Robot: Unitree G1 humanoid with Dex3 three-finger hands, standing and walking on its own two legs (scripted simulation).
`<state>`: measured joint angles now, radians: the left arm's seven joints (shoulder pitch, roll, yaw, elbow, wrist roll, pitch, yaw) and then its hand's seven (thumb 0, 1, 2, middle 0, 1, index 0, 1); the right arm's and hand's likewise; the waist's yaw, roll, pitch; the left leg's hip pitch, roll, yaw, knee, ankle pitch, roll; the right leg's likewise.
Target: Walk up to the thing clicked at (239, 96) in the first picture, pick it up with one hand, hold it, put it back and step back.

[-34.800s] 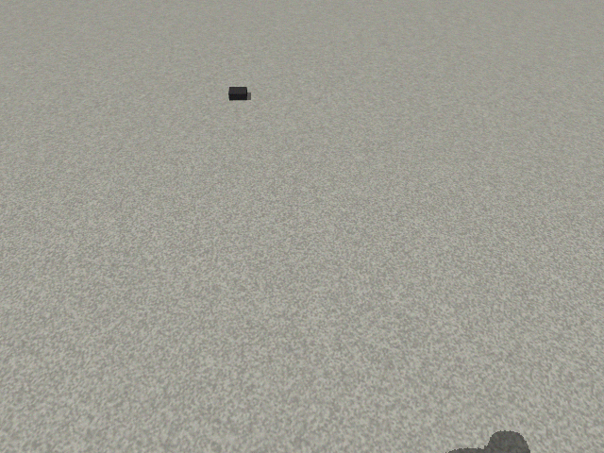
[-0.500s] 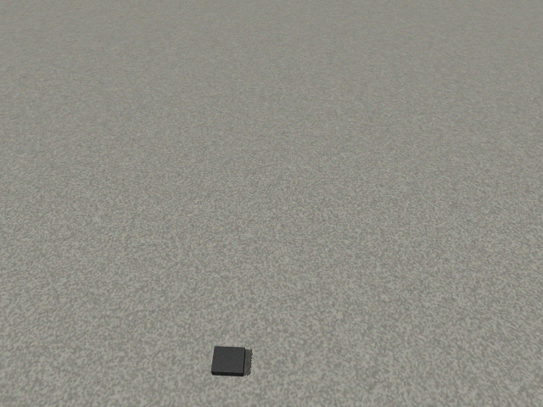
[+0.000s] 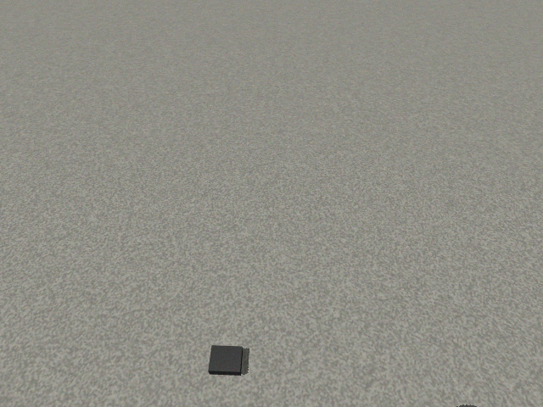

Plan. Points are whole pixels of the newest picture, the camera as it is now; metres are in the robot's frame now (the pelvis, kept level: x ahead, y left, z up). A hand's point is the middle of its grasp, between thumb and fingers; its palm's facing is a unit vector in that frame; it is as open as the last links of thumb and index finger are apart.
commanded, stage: stand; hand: left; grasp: from above
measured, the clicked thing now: (226, 360) +0.40 +0.15 -0.76
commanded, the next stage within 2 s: step back in 0.22 s
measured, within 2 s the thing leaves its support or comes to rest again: neither
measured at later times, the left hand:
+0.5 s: hand out of the picture +0.09 +0.31 -0.18, palm faces -0.01 -0.93 -0.38, open 7.4 cm
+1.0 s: hand out of the picture -0.02 +0.29 -0.17, palm faces -0.10 -0.91 -0.40, open 7.4 cm
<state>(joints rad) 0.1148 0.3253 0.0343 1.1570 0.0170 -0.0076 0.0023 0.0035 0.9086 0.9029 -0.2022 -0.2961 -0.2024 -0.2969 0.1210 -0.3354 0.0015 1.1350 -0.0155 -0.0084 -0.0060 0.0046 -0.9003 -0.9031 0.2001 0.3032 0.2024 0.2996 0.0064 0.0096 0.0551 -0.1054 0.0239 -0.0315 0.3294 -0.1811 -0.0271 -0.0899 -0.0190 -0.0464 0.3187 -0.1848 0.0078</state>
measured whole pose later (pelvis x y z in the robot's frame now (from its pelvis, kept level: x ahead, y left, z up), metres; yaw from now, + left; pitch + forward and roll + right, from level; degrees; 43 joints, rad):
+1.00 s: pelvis -0.14 +0.03 -0.03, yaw -5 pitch -3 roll +0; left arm 0.16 0.36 0.08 0.87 0.04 0.04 -0.01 0.00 0.91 0.90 -0.20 -0.30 -0.20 -0.30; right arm 0.11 -0.37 -0.04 0.87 0.00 0.06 -0.01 0.00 -0.90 -0.90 0.20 0.30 0.21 0.30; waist 0.00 0.02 0.18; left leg -0.45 -0.03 -0.04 0.90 -0.45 0.00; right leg -0.27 0.05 0.04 0.68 -0.36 -0.04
